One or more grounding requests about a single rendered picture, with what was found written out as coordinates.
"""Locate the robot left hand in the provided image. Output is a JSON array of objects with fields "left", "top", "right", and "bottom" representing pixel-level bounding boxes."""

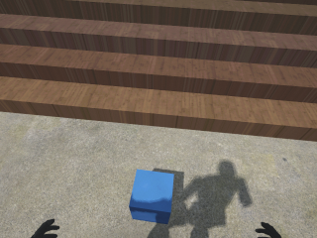
[{"left": 31, "top": 218, "right": 60, "bottom": 238}]

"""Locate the robot right hand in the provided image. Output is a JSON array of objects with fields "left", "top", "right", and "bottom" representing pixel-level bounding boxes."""
[{"left": 255, "top": 222, "right": 281, "bottom": 238}]

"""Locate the carton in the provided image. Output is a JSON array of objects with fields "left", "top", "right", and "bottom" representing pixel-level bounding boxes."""
[{"left": 129, "top": 169, "right": 174, "bottom": 224}]

